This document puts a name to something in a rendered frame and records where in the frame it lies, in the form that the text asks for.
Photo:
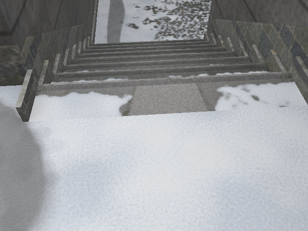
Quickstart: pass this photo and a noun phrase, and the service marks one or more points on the stairs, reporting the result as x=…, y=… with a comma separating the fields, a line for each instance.
x=133, y=60

